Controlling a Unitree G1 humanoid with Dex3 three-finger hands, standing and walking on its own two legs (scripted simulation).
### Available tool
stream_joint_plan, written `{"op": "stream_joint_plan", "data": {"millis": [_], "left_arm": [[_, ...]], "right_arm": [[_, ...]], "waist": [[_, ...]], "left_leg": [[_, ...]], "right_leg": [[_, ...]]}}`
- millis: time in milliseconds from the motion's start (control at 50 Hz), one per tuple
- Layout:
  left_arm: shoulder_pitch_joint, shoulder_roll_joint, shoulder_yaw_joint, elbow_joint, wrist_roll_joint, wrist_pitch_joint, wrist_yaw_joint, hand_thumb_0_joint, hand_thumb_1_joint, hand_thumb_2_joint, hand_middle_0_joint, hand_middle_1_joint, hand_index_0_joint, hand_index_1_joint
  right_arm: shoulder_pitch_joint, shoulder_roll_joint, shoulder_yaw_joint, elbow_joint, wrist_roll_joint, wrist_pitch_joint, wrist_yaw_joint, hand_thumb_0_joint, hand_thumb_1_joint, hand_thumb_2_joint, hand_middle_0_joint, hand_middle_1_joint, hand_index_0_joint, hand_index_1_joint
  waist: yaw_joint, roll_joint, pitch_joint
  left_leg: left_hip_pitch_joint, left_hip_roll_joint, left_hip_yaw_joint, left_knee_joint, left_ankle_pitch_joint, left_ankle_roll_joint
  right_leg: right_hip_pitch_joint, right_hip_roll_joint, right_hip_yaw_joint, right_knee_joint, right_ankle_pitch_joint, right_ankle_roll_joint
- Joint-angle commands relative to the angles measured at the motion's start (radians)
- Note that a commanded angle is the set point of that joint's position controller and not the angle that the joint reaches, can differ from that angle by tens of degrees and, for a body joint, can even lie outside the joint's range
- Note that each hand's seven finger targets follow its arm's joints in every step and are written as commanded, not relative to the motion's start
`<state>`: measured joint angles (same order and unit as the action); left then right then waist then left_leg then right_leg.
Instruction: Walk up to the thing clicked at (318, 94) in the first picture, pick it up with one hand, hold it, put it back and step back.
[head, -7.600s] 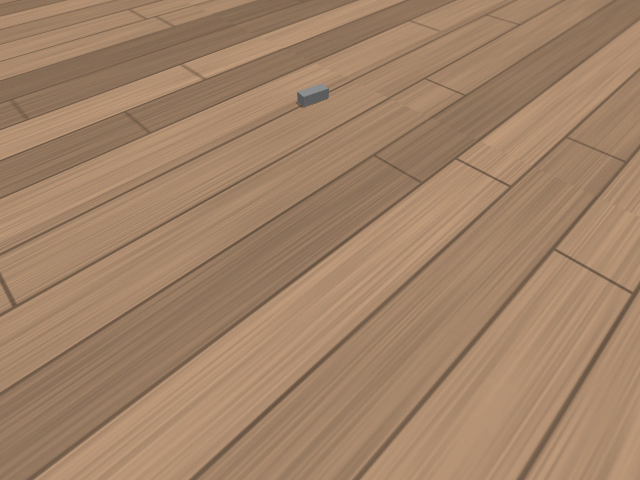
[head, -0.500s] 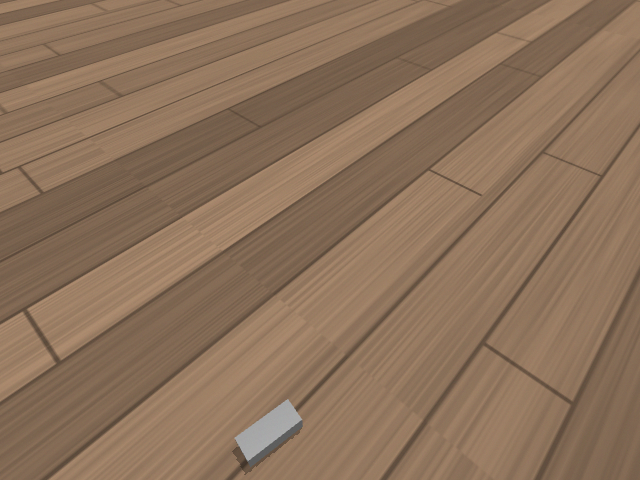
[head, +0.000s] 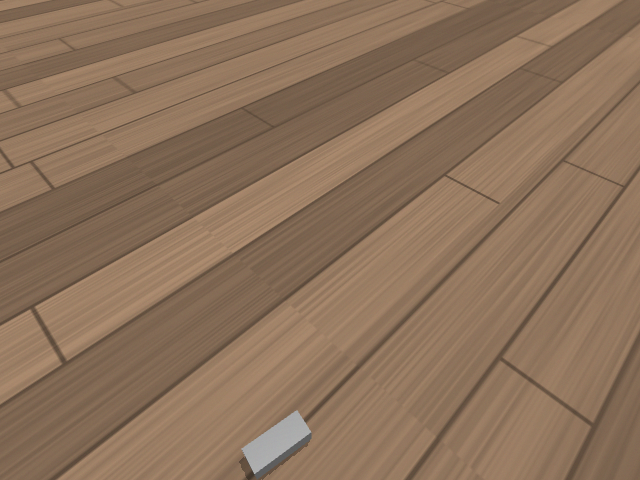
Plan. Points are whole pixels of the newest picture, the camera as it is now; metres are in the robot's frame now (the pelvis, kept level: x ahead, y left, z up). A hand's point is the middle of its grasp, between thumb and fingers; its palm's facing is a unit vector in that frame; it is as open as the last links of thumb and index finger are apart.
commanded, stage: walk up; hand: left
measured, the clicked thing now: (277, 443) +0.38 +0.13 -0.74
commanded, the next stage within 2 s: none
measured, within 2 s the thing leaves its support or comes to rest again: neither
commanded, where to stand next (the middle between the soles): +0.02 -0.02 m, yaw +0 degrees
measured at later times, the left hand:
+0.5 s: hand out of the picture +0.18 +0.22 -0.15, palm faces -0.07 -0.92 -0.38, open 7.4 cm
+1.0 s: hand out of the picture +0.02 +0.25 -0.17, palm faces +0.01 -0.95 -0.31, open 7.4 cm
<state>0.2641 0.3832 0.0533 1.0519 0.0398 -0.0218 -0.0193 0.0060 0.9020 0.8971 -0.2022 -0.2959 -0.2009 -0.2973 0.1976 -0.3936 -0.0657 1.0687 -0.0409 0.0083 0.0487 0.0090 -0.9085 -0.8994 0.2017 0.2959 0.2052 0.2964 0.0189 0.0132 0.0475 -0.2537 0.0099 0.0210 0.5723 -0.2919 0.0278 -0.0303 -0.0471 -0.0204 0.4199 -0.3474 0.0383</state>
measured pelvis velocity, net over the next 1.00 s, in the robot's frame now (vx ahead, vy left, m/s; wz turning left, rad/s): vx -0.06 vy -0.02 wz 0.03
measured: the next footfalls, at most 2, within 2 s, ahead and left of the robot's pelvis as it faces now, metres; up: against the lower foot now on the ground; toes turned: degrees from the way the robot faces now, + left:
right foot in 0.40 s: +0.17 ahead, -0.12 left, +0.00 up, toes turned -1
left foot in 0.78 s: -0.01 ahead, +0.09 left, +0.00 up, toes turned +1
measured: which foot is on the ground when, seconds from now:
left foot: down 0.00-0.44, up 0.46-0.76, down 0.78-1.00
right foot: down 0.00-0.02, up 0.04-0.38, down 0.40-0.82, up 0.84-1.00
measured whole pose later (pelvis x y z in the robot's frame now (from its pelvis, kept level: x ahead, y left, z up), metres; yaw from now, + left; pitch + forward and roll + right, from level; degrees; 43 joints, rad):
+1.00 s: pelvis -0.06 -0.02 +0.00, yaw +2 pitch -1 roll -2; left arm 0.20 0.41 0.08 0.85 0.00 0.09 -0.02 0.01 0.90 0.90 -0.20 -0.30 -0.20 -0.30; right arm 0.24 -0.38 -0.05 0.85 -0.06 0.03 -0.01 0.01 -0.90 -0.90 0.21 0.30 0.21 0.30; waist -0.01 -0.06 0.13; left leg -0.28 0.01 -0.02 0.58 -0.29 0.03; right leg -0.48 0.09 0.15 1.16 -0.41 -0.01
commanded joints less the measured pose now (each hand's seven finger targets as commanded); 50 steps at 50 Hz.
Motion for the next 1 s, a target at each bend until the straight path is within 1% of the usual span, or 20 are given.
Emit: {"op": "stream_joint_plan", "data": {"millis": [0,40,120,240,360,400,420,440,520,580,700,760,780,800,820,840,880,900,940,980], "left_arm": [[-0.15,0.109,0.003,-0.145,-0.028,-0.009,0.019,0.0,0.9,0.9,-0.2,-0.3,-0.2,-0.3],[-0.058,0.192,0.018,-0.107,-0.036,-0.003,0.034,0.0,0.9,0.9,-0.2,-0.3,-0.2,-0.3],[-0.029,0.176,0.019,-0.094,-0.043,0.022,0.026,0.0,0.9,0.9,-0.2,-0.3,-0.2,-0.3],[-0.082,0.146,0.021,-0.15,-0.047,0.066,0.035,0.0,0.9,0.9,-0.2,-0.3,-0.2,-0.3],[-0.064,0.176,0.038,-0.159,-0.028,0.056,0.027,0.0,0.9,0.9,-0.2,-0.3,-0.2,-0.3],[-0.078,0.28,0.07,-0.192,-0.021,0.047,0.033,0.0,0.9,0.9,-0.2,-0.3,-0.2,-0.3],[-0.113,0.261,0.054,-0.215,-0.026,0.05,0.04,0.0,0.9,0.9,-0.2,-0.3,-0.2,-0.3],[-0.115,0.29,0.061,-0.241,-0.014,0.049,0.044,0.0,0.9,0.9,-0.2,-0.3,-0.2,-0.3],[-0.216,0.196,0.059,-0.315,-0.012,0.073,0.046,0.0,0.9,0.9,-0.2,-0.3,-0.2,-0.3],[-0.213,0.17,0.061,-0.36,0.008,0.082,0.045,0.0,0.9,0.9,-0.2,-0.3,-0.2,-0.3],[-0.164,0.209,0.082,-0.383,0.01,0.107,0.033,0.0,0.9,0.9,-0.2,-0.3,-0.2,-0.3],[-0.182,0.204,0.072,-0.374,-0.023,0.12,0.023,0.0,0.9,0.9,-0.2,-0.3,-0.2,-0.3],[-0.171,0.171,0.064,-0.372,-0.032,0.12,0.019,0.0,0.9,0.9,-0.2,-0.3,-0.2,-0.3],[-0.224,0.168,0.069,-0.385,-0.036,0.111,0.025,0.0,0.9,0.9,-0.2,-0.3,-0.2,-0.3],[-0.258,0.229,0.097,-0.377,-0.012,0.109,0.036,0.0,0.9,0.9,-0.2,-0.3,-0.2,-0.3],[-0.21,0.254,0.103,-0.348,-0.012,0.109,0.031,0.0,0.9,0.9,-0.2,-0.3,-0.2,-0.3],[-0.117,0.208,0.096,-0.289,-0.043,0.108,0.022,0.0,0.9,0.9,-0.2,-0.3,-0.2,-0.3],[-0.068,0.194,0.086,-0.277,-0.044,0.101,0.02,0.0,0.9,0.9,-0.2,-0.3,-0.2,-0.3],[-0.022,0.208,0.077,-0.267,-0.034,0.065,0.009,0.0,0.9,0.9,-0.2,-0.3,-0.2,-0.3],[-0.054,0.248,0.067,-0.288,-0.028,0.018,0.002,0.0,0.9,0.9,-0.2,-0.3,-0.2,-0.3]], "right_arm": [[0.132,-0.318,-0.088,-0.059,-0.002,-0.063,-0.031,0.0,-0.9,-0.9,0.2,0.3,0.2,0.3],[0.085,-0.307,-0.081,-0.091,0.017,-0.064,-0.04,0.0,-0.9,-0.9,0.2,0.3,0.2,0.3],[0.032,-0.204,-0.038,-0.127,0.034,-0.085,-0.074,0.0,-0.9,-0.9,0.2,0.3,0.2,0.3],[-0.049,-0.208,-0.037,-0.185,0.042,-0.033,-0.104,0.0,-0.9,-0.9,0.2,0.3,0.2,0.3],[-0.081,-0.192,-0.036,-0.24,0.065,0.018,-0.091,0.0,-0.9,-0.9,0.2,0.3,0.2,0.3],[-0.024,-0.134,-0.017,-0.253,0.082,0.023,-0.089,0.0,-0.9,-0.9,0.2,0.3,0.2,0.3],[0.02,-0.123,-0.014,-0.23,0.076,0.043,-0.1,0.0,-0.9,-0.9,0.2,0.3,0.2,0.3],[0.047,-0.15,-0.025,-0.235,0.072,0.051,-0.109,0.0,-0.9,-0.9,0.2,0.3,0.2,0.3],[0.078,-0.186,-0.035,-0.226,0.064,0.053,-0.101,0.0,-0.9,-0.9,0.2,0.3,0.2,0.3],[0.085,-0.188,-0.029,-0.242,0.052,0.042,-0.107,0.0,-0.9,-0.9,0.2,0.3,0.2,0.3],[0.123,-0.186,-0.033,-0.248,0.029,0.015,-0.115,0.0,-0.9,-0.9,0.2,0.3,0.2,0.3],[0.168,-0.191,-0.049,-0.232,0.005,0.007,-0.097,0.0,-0.9,-0.9,0.2,0.3,0.2,0.3],[0.133,-0.233,-0.059,-0.25,-0.013,0.007,-0.092,0.0,-0.9,-0.9,0.2,0.3,0.2,0.3],[0.025,-0.355,-0.079,-0.284,-0.016,0.011,-0.079,0.0,-0.9,-0.9,0.2,0.3,0.2,0.3],[-0.057,-0.397,-0.094,-0.326,-0.014,0.004,-0.08,0.0,-0.9,-0.9,0.2,0.3,0.2,0.3],[-0.136,-0.353,-0.085,-0.35,-0.013,-0.007,-0.092,0.0,-0.9,-0.9,0.2,0.3,0.2,0.3],[-0.153,-0.229,-0.043,-0.358,-0.018,-0.011,-0.095,0.0,-0.9,-0.9,0.2,0.3,0.2,0.3],[-0.093,-0.204,-0.04,-0.336,-0.012,-0.022,-0.095,0.0,-0.9,-0.9,0.2,0.3,0.2,0.3],[0.009,-0.216,-0.051,-0.316,-0.013,-0.03,-0.071,0.0,-0.9,-0.9,0.2,0.3,0.2,0.3],[0.091,-0.248,-0.078,-0.333,-0.018,-0.016,-0.038,0.0,-0.9,-0.9,0.2,0.3,0.2,0.3]], "waist": [[-0.126,0.252,-0.016],[-0.065,0.125,-0.014],[-0.021,0.06,-0.048],[-0.02,0.147,0.025],[0.003,0.097,-0.101],[0.015,-0.225,-0.161],[0.003,-0.225,-0.141],[0.008,-0.282,-0.132],[-0.024,-0.17,-0.154],[-0.002,-0.131,-0.155],[0.022,-0.249,-0.17],[-0.03,-0.152,-0.147],[-0.03,0.045,-0.1],[-0.045,0.325,-0.031],[-0.067,0.332,0.03],[-0.013,0.255,0.068],[0.046,0.073,0.047],[0.042,0.067,-0.011],[-0.03,0.143,-0.115],[-0.126,0.252,-0.16]], "left_leg": [[0.39,0.3,-0.504,-0.374,0.135,0.105],[0.285,0.348,-0.472,-0.286,0.358,0.22],[0.305,0.252,-0.188,-0.185,0.823,0.12],[0.106,0.219,-0.074,-0.137,0.95,0.13],[0.121,0.139,-0.05,0.086,0.602,0.083],[-0.046,-0.045,0.006,0.409,0.021,-0.008],[-0.11,-0.118,-0.079,0.553,-0.381,-0.012],[-0.101,-0.102,-0.119,0.63,-0.439,-0.02],[-0.142,-0.124,-0.158,0.783,-0.272,-0.04],[-0.174,-0.098,-0.1,0.667,-0.248,-0.063],[-0.108,-0.025,-0.054,0.177,-0.203,-0.045],[0.088,-0.029,-0.034,-0.087,0.015,-0.004],[0.043,0.114,-0.276,-0.199,-0.102,0.054],[-0.114,0.353,-0.55,-0.316,-0.073,0.194],[-0.294,0.459,-0.685,-0.361,-0.057,0.3],[-0.34,0.45,-0.6,-0.332,0.024,0.301],[-0.184,0.197,-0.243,-0.184,0.272,0.165],[-0.052,0.154,-0.197,-0.19,0.176,0.112],[0.223,0.132,-0.234,-0.247,-0.166,0.102],[0.435,0.149,-0.277,-0.232,-0.277,0.173]], "right_leg": [[-0.528,0.123,-0.032,0.431,-0.202,-0.045],[-0.442,0.043,0.113,0.545,-0.232,-0.071],[-0.41,0.014,0.164,0.515,-0.104,-0.074],[-0.324,0.053,0.073,0.395,0.02,-0.042],[-0.169,0.041,0.008,0.045,0.284,-0.085],[-0.027,-0.213,0.3,-0.001,0.902,-0.218],[-0.055,-0.289,0.386,-0.008,0.967,-0.311],[-0.109,-0.342,0.456,-0.004,0.971,-0.381],[-0.173,-0.176,0.204,0.032,0.65,-0.286],[-0.142,-0.158,0.162,0.039,0.521,-0.303],[-0.066,-0.21,0.241,0.078,0.448,-0.279],[-0.29,-0.186,0.237,0.12,0.218,-0.182],[-0.414,-0.09,0.181,0.259,-0.007,-0.12],[-0.484,0.122,0.054,0.54,-0.221,-0.065],[-0.416,0.113,0.203,0.783,-0.276,-0.056],[-0.388,0.092,0.248,0.908,-0.223,-0.063],[-0.476,0.164,0.252,0.941,-0.113,-0.059],[-0.501,0.169,0.234,0.889,-0.062,-0.069],[-0.564,0.133,0.126,0.697,-0.045,-0.037],[-0.616,0.102,0.029,0.485,-0.128,0.019]]}}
